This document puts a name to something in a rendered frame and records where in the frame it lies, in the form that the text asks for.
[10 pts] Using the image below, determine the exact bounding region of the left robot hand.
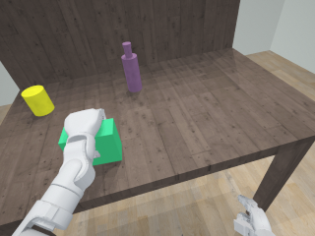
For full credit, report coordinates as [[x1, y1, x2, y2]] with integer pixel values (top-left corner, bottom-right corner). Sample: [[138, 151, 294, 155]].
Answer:
[[64, 108, 106, 158]]

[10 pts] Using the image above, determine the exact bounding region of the sponge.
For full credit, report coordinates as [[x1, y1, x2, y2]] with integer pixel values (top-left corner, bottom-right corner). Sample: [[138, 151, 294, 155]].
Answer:
[[58, 118, 122, 166]]

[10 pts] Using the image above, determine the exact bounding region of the right robot hand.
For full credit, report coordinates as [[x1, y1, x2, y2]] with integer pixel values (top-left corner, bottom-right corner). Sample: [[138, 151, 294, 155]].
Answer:
[[233, 195, 272, 236]]

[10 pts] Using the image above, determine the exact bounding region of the table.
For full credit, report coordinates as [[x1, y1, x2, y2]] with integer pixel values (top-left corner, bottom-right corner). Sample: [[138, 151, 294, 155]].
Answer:
[[0, 0, 315, 236]]

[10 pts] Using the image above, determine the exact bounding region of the left robot forearm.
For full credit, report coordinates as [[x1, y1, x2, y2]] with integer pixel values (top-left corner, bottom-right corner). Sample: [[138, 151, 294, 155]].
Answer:
[[12, 132, 95, 236]]

